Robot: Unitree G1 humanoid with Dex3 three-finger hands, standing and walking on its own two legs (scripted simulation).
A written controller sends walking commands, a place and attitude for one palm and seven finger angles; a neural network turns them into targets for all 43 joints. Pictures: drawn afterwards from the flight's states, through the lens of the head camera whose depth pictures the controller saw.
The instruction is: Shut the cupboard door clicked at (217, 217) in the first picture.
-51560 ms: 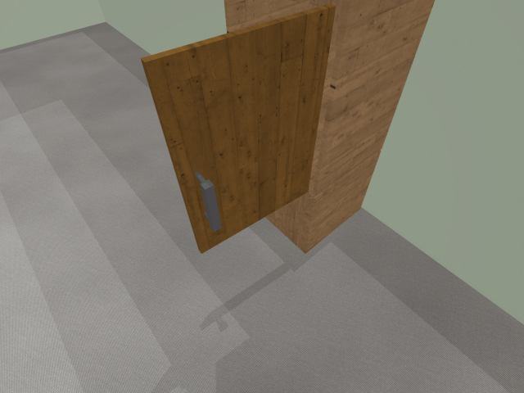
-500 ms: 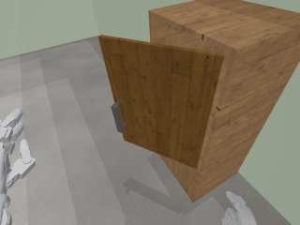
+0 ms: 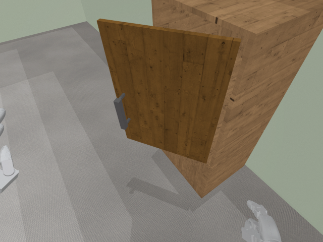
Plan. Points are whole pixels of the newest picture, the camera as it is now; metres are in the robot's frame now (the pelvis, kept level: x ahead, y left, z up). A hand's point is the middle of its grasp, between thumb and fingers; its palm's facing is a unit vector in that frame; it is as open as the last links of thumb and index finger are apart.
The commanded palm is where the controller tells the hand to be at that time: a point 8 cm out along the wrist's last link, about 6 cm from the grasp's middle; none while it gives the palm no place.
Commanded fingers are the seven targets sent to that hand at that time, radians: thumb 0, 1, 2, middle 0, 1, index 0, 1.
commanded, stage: step back with the hand held close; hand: left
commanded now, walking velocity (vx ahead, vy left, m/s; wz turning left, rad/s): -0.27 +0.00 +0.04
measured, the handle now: (123, 111) +0.63 +0.20 -0.11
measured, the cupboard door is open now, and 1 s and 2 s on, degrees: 34 34 34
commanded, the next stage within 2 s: stop stepping back and stand still in 0.88 s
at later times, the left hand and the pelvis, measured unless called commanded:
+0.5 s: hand out of the picture +0.08 +0.28 +0.18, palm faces +0.53 -0.73 -0.44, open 7.4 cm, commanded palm +0.02 +0.31 +0.18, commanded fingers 0.00 0.90 0.90 -0.20 -0.30 -0.20 -0.30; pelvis -0.09 +0.00 -0.01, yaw +5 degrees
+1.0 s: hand out of the picture -0.03 +0.28 +0.19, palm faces +0.53 -0.77 -0.34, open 7.4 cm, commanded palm -0.09 +0.32 +0.18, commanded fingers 0.00 0.90 0.90 -0.20 -0.30 -0.20 -0.30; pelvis -0.21 +0.01 -0.02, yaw +4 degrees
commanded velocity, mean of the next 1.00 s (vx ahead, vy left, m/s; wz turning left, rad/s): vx -0.33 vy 0.00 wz -0.07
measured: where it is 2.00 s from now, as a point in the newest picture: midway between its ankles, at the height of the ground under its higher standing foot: outside the picture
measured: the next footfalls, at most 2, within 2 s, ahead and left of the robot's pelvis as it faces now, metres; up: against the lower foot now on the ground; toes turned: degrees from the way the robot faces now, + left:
right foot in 0.76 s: -0.18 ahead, -0.13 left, +0.00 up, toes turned +9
left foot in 1.24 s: -0.22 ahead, +0.13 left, +0.01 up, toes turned -4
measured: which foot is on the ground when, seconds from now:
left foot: down 0.00-1.00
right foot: down 0.00-0.58, up 0.60-0.74, down 0.76-1.00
